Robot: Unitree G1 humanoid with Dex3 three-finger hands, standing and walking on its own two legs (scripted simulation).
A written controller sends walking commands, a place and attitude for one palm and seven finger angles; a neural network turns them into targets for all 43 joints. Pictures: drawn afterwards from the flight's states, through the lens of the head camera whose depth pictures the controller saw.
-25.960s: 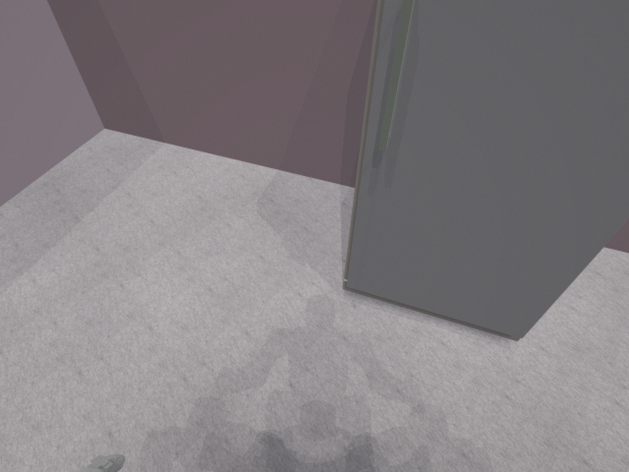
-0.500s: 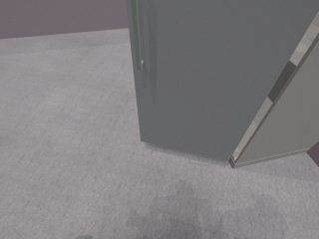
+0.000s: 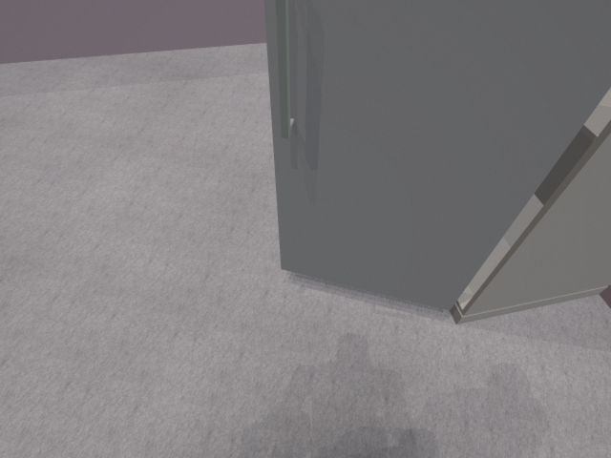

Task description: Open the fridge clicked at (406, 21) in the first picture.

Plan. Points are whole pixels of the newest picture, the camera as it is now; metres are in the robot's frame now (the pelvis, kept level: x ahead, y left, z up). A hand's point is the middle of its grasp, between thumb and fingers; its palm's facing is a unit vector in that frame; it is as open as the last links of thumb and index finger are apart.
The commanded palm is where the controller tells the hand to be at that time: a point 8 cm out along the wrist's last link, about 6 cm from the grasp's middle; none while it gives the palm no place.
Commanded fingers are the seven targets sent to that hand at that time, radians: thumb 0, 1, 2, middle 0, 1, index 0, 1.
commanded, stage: let the arm hang, fingers relaxed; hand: left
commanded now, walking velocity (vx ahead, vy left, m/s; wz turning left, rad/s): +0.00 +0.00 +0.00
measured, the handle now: (286, 56) +0.76 +0.09 +0.13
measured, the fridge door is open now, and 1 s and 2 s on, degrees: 62 62 62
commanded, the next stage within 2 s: look to check the result in 0.34 s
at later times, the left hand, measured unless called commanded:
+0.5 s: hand out of the picture +0.03 +0.18 -0.18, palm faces -0.04 -0.98 -0.21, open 7.3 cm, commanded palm none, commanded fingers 0.00 0.90 0.90 -0.20 -0.30 -0.20 -0.30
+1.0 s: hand out of the picture +0.03 +0.16 -0.18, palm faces -0.04 -0.98 -0.19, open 7.3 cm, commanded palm none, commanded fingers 0.00 0.90 0.90 -0.20 -0.30 -0.20 -0.30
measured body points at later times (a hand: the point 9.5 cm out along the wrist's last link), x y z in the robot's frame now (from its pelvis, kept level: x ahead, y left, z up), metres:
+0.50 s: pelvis +0.01 +0.00 +0.00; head +0.04 +0.00 +0.45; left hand +0.04 +0.23 -0.16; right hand +0.02 -0.23 -0.16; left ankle +0.01 +0.08 -0.74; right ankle -0.01 -0.14 -0.74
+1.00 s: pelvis +0.01 -0.01 +0.00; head +0.04 -0.01 +0.45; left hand +0.03 +0.22 -0.16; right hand +0.01 -0.23 -0.16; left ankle +0.01 +0.08 -0.74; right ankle -0.01 -0.14 -0.74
